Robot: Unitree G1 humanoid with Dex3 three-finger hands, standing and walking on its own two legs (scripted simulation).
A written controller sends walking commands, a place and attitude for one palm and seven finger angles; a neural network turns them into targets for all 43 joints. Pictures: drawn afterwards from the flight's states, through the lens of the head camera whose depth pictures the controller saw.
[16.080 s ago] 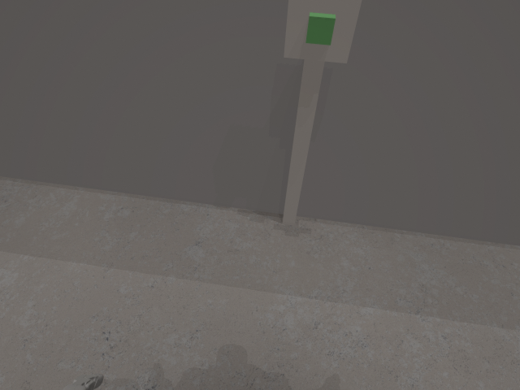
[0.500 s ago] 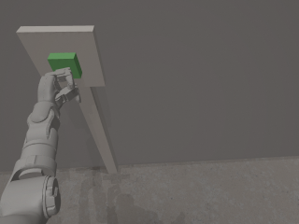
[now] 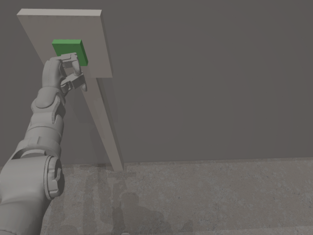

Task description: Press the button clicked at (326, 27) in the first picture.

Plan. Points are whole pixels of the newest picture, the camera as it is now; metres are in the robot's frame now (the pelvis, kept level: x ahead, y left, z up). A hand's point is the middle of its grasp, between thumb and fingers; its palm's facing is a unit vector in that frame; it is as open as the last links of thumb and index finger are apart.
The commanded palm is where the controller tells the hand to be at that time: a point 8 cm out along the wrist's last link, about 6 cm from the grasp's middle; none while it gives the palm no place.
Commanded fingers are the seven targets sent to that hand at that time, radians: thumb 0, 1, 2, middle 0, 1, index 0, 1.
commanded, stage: press the button with the knuckle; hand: left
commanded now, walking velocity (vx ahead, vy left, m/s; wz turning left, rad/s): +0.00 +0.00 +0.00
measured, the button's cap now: (72, 51) +0.54 +0.21 +0.17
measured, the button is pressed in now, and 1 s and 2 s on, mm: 9 0 0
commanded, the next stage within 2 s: hold the button down briefly in 0.06 s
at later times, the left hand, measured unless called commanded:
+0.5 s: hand (81, 75) +0.48 +0.18 +0.14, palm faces +0.04 -1.00 -0.01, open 3.0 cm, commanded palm +0.48 +0.23 +0.14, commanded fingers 0.00 0.90 0.90 -1.30 -1.50 -1.30 -1.50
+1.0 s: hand (87, 81) +0.46 +0.17 +0.14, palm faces +0.01 -1.00 +0.00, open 3.1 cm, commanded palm +0.42 +0.22 +0.14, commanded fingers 0.00 0.90 0.90 -1.30 -1.50 -1.30 -1.50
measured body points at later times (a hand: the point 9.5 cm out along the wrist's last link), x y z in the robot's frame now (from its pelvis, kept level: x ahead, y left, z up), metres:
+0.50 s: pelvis -0.02 +0.00 -0.01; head +0.05 +0.01 +0.44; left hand +0.47 +0.24 +0.14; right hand +0.00 -0.27 -0.12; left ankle +0.03 +0.10 -0.72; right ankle +0.00 -0.10 -0.72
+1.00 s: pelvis +0.00 +0.00 +0.00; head +0.04 +0.00 +0.45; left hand +0.45 +0.22 +0.14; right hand +0.07 -0.26 -0.11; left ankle +0.03 +0.10 -0.72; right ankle +0.00 -0.10 -0.72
